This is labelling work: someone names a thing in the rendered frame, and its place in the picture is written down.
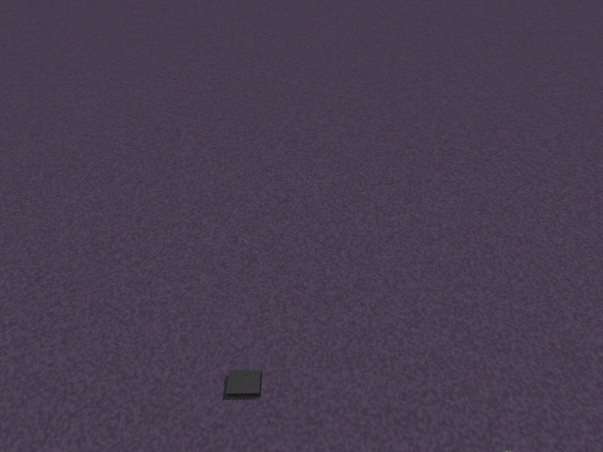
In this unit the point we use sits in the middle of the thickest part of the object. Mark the small box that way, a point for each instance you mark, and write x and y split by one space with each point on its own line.
244 383

